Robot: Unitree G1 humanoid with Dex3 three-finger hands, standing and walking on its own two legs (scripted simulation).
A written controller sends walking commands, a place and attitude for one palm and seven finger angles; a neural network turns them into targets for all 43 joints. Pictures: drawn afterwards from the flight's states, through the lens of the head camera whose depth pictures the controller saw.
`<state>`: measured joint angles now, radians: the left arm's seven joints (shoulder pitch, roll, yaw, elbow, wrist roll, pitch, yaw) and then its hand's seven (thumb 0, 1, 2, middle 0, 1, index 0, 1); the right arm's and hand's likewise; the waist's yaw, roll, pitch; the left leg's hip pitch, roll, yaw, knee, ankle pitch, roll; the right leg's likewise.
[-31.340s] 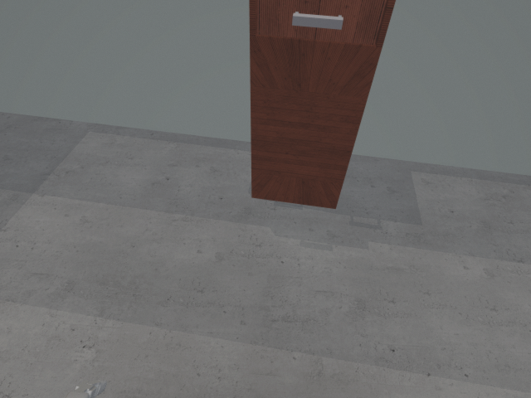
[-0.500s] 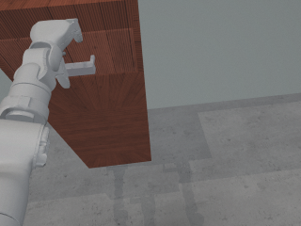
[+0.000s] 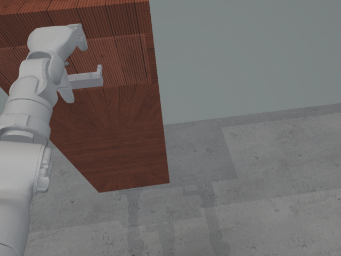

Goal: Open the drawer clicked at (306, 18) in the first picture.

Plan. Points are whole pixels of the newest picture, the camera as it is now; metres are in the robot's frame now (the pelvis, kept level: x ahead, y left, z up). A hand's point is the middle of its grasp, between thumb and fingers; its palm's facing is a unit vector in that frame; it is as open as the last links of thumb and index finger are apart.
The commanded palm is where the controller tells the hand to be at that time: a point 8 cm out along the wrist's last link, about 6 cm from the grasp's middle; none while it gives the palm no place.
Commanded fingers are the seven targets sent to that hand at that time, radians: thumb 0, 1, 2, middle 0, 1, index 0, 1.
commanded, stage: re-aim the fingers above the handle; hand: left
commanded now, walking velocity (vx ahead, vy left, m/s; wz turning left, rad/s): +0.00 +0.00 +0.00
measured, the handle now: (73, 76) +0.55 +0.22 +0.13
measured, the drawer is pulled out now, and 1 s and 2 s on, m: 0.00 0.00 0.00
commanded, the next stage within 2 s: lower the fingers behind the handle in 1.54 s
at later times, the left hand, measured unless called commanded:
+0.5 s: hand (66, 63) +0.51 +0.20 +0.19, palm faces +0.04 +0.01 -1.00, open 13.5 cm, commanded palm +0.49 +0.26 +0.24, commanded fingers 0.00 -0.50 0.30 -0.30 -1.20 -0.30 -1.20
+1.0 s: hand (65, 63) +0.51 +0.21 +0.19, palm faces +0.04 +0.01 -1.00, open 13.5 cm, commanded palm +0.49 +0.26 +0.24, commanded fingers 0.00 -0.50 0.30 -0.30 -1.20 -0.30 -1.20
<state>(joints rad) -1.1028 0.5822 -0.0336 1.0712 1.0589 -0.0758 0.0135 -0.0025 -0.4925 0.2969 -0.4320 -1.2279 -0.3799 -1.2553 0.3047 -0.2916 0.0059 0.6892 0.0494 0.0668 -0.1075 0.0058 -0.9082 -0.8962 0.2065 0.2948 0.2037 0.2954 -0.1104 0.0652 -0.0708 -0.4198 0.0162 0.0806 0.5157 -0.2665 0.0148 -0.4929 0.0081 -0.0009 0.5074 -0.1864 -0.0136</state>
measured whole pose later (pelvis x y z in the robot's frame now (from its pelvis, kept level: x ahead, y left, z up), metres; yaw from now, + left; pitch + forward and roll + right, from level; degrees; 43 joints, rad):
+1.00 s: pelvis +0.00 +0.01 +0.00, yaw +0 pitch +10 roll +0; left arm -1.12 0.58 -0.04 1.10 1.07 -0.09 0.03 0.00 -0.49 0.30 -0.44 -1.22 -0.37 -1.25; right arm 0.30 -0.29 0.01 0.69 0.05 0.06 -0.11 0.01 -0.91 -0.90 0.21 0.29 0.20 0.30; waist -0.12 0.06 -0.07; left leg -0.42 0.01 0.09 0.51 -0.25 0.02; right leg -0.50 0.00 0.01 0.49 -0.17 -0.01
